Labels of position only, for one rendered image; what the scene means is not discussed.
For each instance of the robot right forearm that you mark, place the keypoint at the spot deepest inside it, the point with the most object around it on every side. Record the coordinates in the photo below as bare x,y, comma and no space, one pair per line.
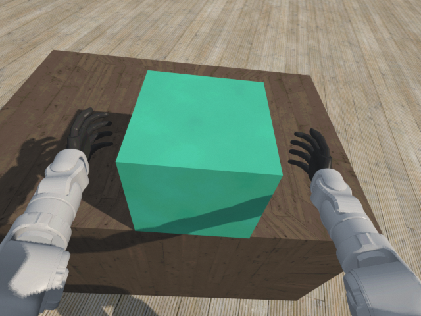
357,241

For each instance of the robot left forearm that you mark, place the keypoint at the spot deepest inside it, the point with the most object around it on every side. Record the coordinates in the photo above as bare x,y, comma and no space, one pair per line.
48,217

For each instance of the left robot hand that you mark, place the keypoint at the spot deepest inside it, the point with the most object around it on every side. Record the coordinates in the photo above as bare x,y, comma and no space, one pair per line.
81,137

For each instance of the pedestal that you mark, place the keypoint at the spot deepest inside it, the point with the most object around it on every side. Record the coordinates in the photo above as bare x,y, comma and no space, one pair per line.
289,253

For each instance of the left robot upper arm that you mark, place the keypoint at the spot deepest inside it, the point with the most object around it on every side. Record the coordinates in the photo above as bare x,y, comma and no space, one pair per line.
32,278

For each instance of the right robot hand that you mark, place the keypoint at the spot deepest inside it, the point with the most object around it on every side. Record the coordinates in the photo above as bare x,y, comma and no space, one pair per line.
319,151

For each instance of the right robot upper arm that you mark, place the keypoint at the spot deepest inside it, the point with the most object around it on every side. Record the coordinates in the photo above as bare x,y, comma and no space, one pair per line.
388,289

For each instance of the carton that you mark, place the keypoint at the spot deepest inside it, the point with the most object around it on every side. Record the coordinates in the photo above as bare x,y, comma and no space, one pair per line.
199,156

